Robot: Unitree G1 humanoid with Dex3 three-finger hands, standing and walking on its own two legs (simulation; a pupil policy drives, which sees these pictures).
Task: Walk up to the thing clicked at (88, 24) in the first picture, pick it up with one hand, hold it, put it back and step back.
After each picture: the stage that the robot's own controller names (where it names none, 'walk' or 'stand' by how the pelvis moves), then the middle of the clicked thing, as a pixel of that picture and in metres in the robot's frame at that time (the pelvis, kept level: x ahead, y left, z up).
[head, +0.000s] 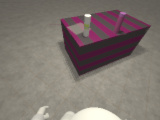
stand; (86, 26) +0.99 +0.08 +0.03
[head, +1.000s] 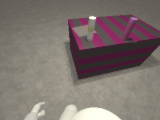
rise first; (90, 29) +0.90 +0.07 +0.05
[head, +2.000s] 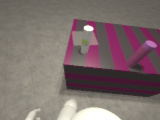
rise first; (86, 41) +0.60 +0.12 +0.05
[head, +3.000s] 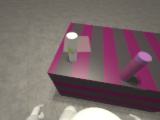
stand; (72, 49) +0.50 +0.16 +0.06
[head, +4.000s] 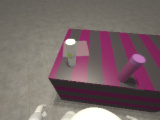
stand; (71, 54) +0.49 +0.17 +0.03
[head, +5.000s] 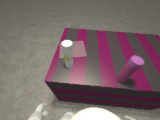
stand; (68, 55) +0.46 +0.18 +0.03
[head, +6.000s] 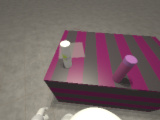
stand; (66, 55) +0.48 +0.20 +0.03
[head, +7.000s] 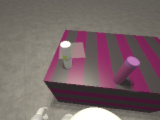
stand; (67, 56) +0.47 +0.20 +0.03
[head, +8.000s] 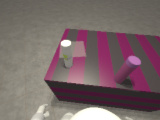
rise first; (67, 55) +0.48 +0.19 +0.03
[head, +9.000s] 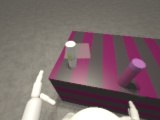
rise first; (71, 56) +0.48 +0.19 +0.03
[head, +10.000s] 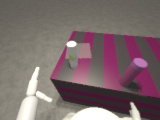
go down; (73, 56) +0.48 +0.18 +0.03
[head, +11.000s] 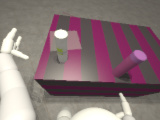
go down; (62, 49) +0.47 +0.17 +0.06
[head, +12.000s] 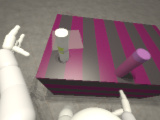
close in; (63, 48) +0.48 +0.17 +0.07
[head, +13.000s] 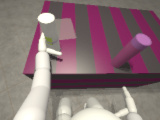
close; (52, 38) +0.50 +0.19 +0.11
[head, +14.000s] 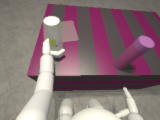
lift; (55, 40) +0.48 +0.18 +0.11
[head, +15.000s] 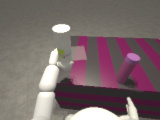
lift; (64, 51) +0.33 +0.15 +0.26
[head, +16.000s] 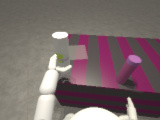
hold; (63, 56) +0.33 +0.17 +0.20
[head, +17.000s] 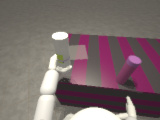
hold; (63, 56) +0.33 +0.16 +0.20
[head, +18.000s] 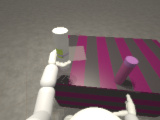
crouch; (62, 51) +0.36 +0.17 +0.22
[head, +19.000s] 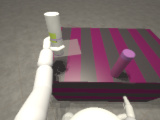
lower; (56, 37) +0.47 +0.20 +0.21
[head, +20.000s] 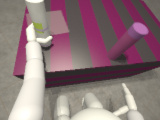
lower; (41, 26) +0.55 +0.21 +0.13
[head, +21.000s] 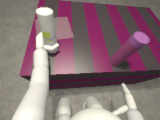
lower; (49, 34) +0.52 +0.19 +0.12
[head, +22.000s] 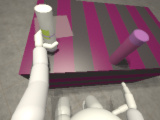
lower; (48, 32) +0.53 +0.19 +0.12
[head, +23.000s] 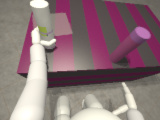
lower; (45, 29) +0.54 +0.20 +0.13
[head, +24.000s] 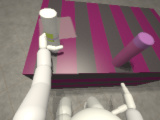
open; (52, 34) +0.51 +0.19 +0.12
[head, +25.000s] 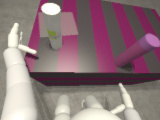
sink last; (54, 31) +0.51 +0.18 +0.12
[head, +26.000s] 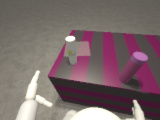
sink last; (72, 51) +0.51 +0.19 +0.07
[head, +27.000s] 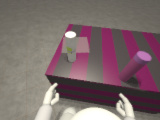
stand; (71, 48) +0.51 +0.18 +0.08
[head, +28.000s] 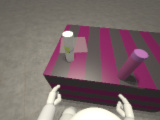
stand; (69, 48) +0.51 +0.19 +0.08
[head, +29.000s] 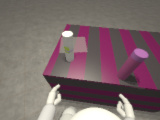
stand; (68, 48) +0.51 +0.19 +0.09
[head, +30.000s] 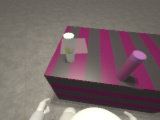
stand; (69, 49) +0.51 +0.18 +0.07
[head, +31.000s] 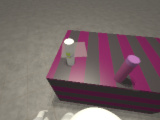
walk; (70, 53) +0.51 +0.19 +0.03
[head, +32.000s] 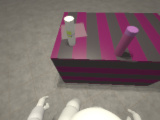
walk; (70, 32) +0.66 +0.21 +0.05
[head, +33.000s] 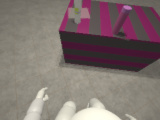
walk; (77, 10) +0.96 +0.20 +0.06
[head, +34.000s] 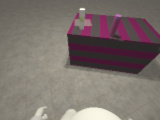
stand; (81, 19) +1.16 +0.19 +0.05
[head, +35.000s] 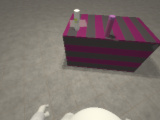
stand; (76, 20) +1.14 +0.23 +0.03
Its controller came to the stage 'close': yes
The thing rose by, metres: 0.20
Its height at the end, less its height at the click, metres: +0.00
